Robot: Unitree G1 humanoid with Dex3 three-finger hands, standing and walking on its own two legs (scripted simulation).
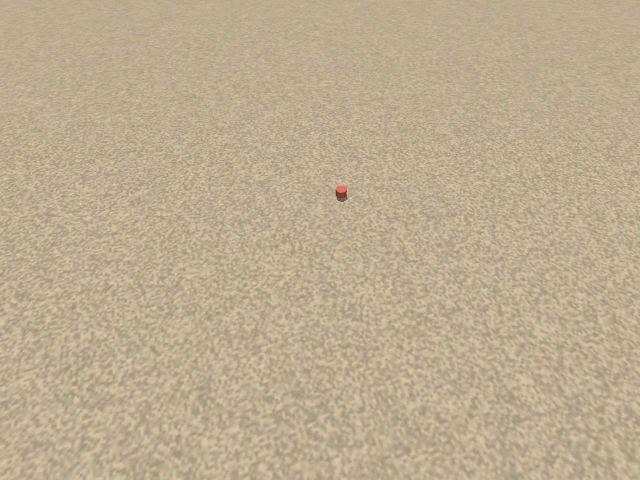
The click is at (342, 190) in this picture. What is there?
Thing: low tin
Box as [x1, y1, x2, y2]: [336, 186, 346, 198]
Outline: 337,186 336,196 340,198 344,197 346,188 344,186
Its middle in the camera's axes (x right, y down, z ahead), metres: +0.10 -0.21 +1.84
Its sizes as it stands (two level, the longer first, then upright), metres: 0.052 0.052 0.037
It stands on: the floor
